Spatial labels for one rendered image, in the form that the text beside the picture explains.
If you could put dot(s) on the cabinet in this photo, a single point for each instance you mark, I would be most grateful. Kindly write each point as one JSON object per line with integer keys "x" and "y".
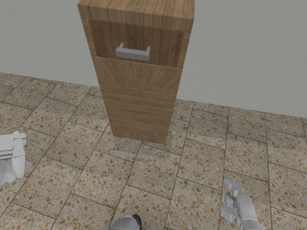
{"x": 139, "y": 97}

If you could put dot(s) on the left robot shin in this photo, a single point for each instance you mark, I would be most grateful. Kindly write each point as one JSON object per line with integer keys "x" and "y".
{"x": 130, "y": 217}

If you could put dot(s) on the right robot forearm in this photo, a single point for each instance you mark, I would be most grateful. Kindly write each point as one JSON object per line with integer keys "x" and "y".
{"x": 250, "y": 224}

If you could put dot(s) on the left robot thigh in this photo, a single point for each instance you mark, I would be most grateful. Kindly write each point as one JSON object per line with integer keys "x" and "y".
{"x": 125, "y": 224}

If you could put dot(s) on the drawer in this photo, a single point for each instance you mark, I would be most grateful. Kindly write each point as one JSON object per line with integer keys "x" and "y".
{"x": 165, "y": 43}

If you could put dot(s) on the right robot hand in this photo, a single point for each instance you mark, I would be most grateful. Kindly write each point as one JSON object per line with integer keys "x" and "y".
{"x": 242, "y": 206}

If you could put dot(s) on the left robot hand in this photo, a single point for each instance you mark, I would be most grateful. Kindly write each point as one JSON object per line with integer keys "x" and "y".
{"x": 12, "y": 148}

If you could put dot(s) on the handle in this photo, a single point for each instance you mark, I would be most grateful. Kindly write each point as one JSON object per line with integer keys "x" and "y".
{"x": 131, "y": 53}

